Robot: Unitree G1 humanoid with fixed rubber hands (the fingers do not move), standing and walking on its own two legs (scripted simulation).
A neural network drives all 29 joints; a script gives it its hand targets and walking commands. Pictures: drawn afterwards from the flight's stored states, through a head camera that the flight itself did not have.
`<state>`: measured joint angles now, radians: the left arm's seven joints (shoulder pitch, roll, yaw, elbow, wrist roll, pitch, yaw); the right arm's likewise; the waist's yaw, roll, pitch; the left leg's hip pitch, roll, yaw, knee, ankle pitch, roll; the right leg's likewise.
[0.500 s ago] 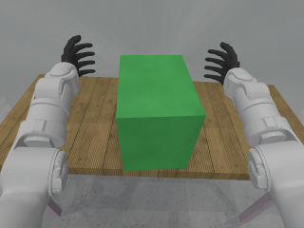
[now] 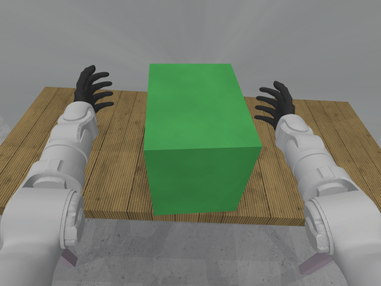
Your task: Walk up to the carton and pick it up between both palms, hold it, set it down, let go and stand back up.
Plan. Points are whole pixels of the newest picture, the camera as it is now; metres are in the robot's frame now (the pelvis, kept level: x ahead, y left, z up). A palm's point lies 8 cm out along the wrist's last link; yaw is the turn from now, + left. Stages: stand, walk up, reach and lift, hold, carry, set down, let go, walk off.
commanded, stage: reach and lift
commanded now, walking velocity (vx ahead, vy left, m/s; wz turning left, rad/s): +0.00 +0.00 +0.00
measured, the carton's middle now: (193, 138) +0.50 +0.00 +0.03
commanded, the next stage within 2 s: none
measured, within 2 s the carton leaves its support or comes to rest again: neither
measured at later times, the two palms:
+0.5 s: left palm (98, 126) +0.46 +0.22 +0.10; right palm (269, 130) +0.46 -0.17 +0.10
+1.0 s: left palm (120, 128) +0.46 +0.17 +0.10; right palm (258, 126) +0.46 -0.14 +0.11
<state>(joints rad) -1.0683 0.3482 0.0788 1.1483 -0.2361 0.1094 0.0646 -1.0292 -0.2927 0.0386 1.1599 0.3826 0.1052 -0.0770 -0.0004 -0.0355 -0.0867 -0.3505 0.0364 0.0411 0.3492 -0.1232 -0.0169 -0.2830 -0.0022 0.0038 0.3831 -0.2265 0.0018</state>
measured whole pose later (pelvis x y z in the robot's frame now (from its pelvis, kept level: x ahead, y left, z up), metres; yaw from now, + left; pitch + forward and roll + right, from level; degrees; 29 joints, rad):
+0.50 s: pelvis +0.01 +0.00 +0.00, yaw +0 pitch +15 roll +0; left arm -0.97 0.30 0.07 1.23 -0.20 -0.16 0.04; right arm -0.96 -0.24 0.04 1.22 0.37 -0.12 -0.06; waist 0.00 -0.04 -0.17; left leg -0.51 0.04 0.04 0.38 -0.14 -0.02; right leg -0.42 0.01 0.00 0.38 -0.22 0.00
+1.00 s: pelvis +0.01 +0.00 +0.00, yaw +0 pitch +15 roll +0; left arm -0.97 0.17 0.13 1.23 0.00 -0.17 0.07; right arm -0.99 -0.17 0.01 1.22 0.26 -0.13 -0.12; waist 0.00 -0.04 -0.18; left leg -0.51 0.04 0.04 0.38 -0.14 -0.02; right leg -0.42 0.01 0.00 0.38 -0.22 0.00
